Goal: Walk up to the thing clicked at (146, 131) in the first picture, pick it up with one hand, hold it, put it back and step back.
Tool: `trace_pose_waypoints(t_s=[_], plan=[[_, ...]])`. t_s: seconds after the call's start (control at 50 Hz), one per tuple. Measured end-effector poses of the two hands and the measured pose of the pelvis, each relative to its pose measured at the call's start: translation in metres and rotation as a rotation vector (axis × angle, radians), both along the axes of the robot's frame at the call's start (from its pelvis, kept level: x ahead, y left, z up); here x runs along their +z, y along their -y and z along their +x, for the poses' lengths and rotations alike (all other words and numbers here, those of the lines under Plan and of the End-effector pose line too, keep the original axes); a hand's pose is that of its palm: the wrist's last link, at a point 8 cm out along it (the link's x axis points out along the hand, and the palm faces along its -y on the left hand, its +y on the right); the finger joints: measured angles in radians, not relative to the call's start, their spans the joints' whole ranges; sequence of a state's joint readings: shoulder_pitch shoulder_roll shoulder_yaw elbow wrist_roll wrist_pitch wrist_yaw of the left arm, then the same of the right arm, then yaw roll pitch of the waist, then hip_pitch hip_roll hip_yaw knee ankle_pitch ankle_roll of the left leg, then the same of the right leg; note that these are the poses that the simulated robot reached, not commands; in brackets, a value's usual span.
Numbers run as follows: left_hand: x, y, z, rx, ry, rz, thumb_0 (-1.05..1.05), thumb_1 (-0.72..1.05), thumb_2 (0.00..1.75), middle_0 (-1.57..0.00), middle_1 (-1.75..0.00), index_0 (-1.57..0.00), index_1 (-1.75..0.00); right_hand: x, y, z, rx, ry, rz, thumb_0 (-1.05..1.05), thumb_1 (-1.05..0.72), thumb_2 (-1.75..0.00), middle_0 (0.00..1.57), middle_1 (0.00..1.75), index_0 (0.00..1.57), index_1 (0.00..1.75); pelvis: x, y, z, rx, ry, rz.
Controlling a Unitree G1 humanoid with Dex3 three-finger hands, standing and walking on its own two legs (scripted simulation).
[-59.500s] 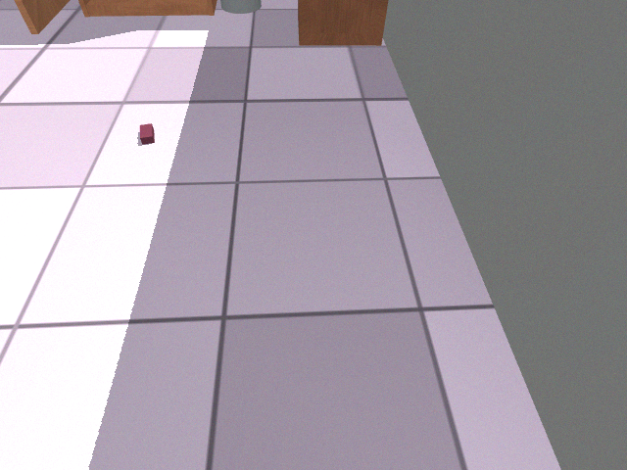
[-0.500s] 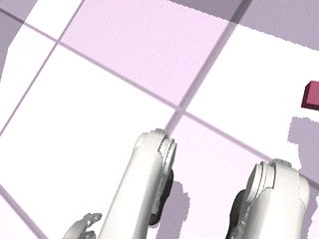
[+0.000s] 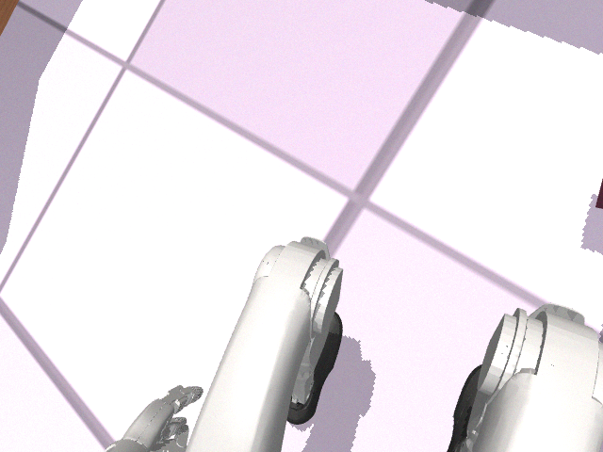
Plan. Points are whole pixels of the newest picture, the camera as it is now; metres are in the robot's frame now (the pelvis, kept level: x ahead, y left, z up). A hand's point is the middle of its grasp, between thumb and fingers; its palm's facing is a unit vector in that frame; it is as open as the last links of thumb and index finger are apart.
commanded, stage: rest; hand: right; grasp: from above
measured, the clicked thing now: out of the picture +0.47 -0.32 -0.24
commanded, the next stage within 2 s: open in 1.14 s
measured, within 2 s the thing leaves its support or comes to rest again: rests again in 0.72 s
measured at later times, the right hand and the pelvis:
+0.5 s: hand out of the picture +0.47 -0.32 -0.23, palm faces -0.46 +0.09 -0.88, open 8.8 cm; pelvis +0.00 +0.00 -0.01, yaw +3 degrees
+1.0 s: hand out of the picture +0.47 -0.32 -0.25, palm faces -0.45 +0.10 -0.89, open 8.8 cm; pelvis +0.00 -0.01 -0.01, yaw +4 degrees
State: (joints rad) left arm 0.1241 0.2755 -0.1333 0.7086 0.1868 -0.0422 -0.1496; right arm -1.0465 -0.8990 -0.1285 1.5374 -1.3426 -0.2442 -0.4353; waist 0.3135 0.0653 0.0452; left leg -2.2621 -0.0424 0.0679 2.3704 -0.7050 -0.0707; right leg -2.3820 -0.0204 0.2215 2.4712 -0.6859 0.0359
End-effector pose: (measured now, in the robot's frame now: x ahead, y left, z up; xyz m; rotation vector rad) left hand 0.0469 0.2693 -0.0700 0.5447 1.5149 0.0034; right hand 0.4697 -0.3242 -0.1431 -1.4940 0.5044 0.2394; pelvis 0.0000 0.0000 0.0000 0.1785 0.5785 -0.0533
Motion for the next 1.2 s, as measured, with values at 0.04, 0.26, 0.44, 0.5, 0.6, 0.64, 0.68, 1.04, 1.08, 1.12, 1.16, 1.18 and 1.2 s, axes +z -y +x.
trace_pose_waypoints(t_s=[0.04, 0.26, 0.44, 0.5, 0.6, 0.64, 0.68, 1.04, 1.08, 1.12, 1.16, 1.18, 1.2], plan=[[-0.001, 0.001, -0.001, -0.003, 0.0, -0.002, 0.0, 0.91, 0.91, -0.2, -0.3, -0.21, -0.3, -0.003, 0.0, 0.001, -0.003, -0.003, -0.005, 0.0, -0.19, -0.26, 0.83, 0.36, 0.87, 0.31, -0.001, 0.0, 0.0, 0.002, 0.0, 0.002], [0.0, 0.007, -0.008, -0.024, -0.016, -0.015, 0.0, 0.9, 0.9, -0.2, -0.3, -0.21, -0.3, -0.02, -0.005, 0.005, -0.018, -0.019, 0.004, 0.0, -0.19, -0.26, 0.83, 0.37, 0.87, 0.31, -0.005, 0.001, 0.0, 0.013, 0.018, 0.015], [0.006, 0.006, -0.014, -0.055, -0.027, 0.002, 0.0, 0.9, 0.9, -0.2, -0.3, -0.21, -0.3, -0.031, -0.007, 0.006, -0.013, -0.009, 0.014, 0.0, -0.18, -0.27, 0.84, 0.36, 0.87, 0.31, -0.008, 0.002, -0.001, 0.022, 0.039, 0.028], [0.008, 0.005, -0.015, -0.065, -0.028, 0.009, 0.0, 0.9, 0.9, -0.2, -0.3, -0.21, -0.3, -0.033, -0.006, 0.006, -0.012, -0.005, 0.011, 0.0, -0.18, -0.27, 0.84, 0.36, 0.87, 0.31, -0.009, 0.003, -0.001, 0.026, 0.043, 0.032], [0.01, 0.007, -0.013, -0.082, -0.025, 0.011, 0.0, 0.9, 0.9, -0.2, -0.3, -0.21, -0.3, -0.037, -0.006, 0.005, -0.012, -0.006, 0.006, 0.0, -0.18, -0.27, 0.84, 0.36, 0.87, 0.31, -0.009, 0.004, -0.002, 0.029, 0.049, 0.038], [0.011, 0.008, -0.013, -0.091, -0.022, 0.008, 0.0, 0.9, 0.9, -0.2, -0.3, -0.21, -0.3, -0.039, -0.005, 0.005, -0.016, -0.007, 0.006, 0.0, -0.18, -0.27, 0.84, 0.36, 0.87, 0.31, -0.009, 0.004, -0.002, 0.029, 0.052, 0.04], [0.011, 0.009, -0.012, -0.097, -0.018, 0.006, 0.0, 0.9, 0.9, -0.2, -0.3, -0.21, -0.3, -0.04, -0.005, 0.005, -0.019, -0.007, 0.006, 0.0, -0.18, -0.27, 0.84, 0.36, 0.87, 0.31, -0.009, 0.005, -0.002, 0.031, 0.055, 0.042], [0.013, 0.02, -0.008, -0.147, 0.002, -0.024, 0.0, 0.91, 0.91, -0.2, -0.3, -0.21, -0.3, -0.048, -0.005, 0.007, -0.026, 0.001, 0.013, 0.0, -0.18, -0.27, 0.84, 0.36, 0.87, 0.31, -0.011, 0.008, -0.004, 0.039, 0.073, 0.061], [0.014, 0.021, -0.008, -0.149, 0.001, -0.027, 0.0, 0.91, 0.91, -0.2, -0.3, -0.21, -0.3, -0.048, -0.005, 0.007, -0.026, 0.001, 0.013, 0.0, -0.18, -0.27, 0.84, 0.36, 0.87, 0.31, -0.01, 0.009, -0.004, 0.04, 0.073, 0.062], [0.014, 0.022, -0.008, -0.153, 0.0, -0.028, 0.0, 0.91, 0.91, -0.2, -0.3, -0.21, -0.3, -0.048, -0.005, 0.007, -0.025, 0.002, 0.013, 0.0, -0.18, -0.27, 0.84, 0.36, 0.87, 0.31, -0.01, 0.009, -0.004, 0.04, 0.074, 0.064], [0.015, 0.023, -0.008, -0.157, 0.002, -0.03, 0.0, 0.91, 0.91, -0.2, -0.3, -0.21, -0.3, -0.048, -0.005, 0.007, -0.025, 0.002, 0.013, 0.0, -0.18, -0.27, 0.84, 0.35, 0.87, 0.31, -0.01, 0.009, -0.004, 0.04, 0.075, 0.066], [0.016, 0.024, -0.008, -0.159, 0.004, -0.031, 0.0, 0.91, 0.91, -0.2, -0.3, -0.21, -0.3, -0.048, -0.005, 0.007, -0.025, 0.001, 0.014, 0.0, -0.18, -0.27, 0.84, 0.35, 0.88, 0.31, -0.01, 0.009, -0.004, 0.04, 0.076, 0.067], [0.016, 0.024, -0.008, -0.161, 0.007, -0.032, 0.0, 0.91, 0.91, -0.2, -0.3, -0.21, -0.3, -0.048, -0.005, 0.007, -0.025, 0.0, 0.014, 0.0, -0.18, -0.27, 0.84, 0.35, 0.88, 0.3, -0.01, 0.01, -0.004, 0.039, 0.077, 0.067]])
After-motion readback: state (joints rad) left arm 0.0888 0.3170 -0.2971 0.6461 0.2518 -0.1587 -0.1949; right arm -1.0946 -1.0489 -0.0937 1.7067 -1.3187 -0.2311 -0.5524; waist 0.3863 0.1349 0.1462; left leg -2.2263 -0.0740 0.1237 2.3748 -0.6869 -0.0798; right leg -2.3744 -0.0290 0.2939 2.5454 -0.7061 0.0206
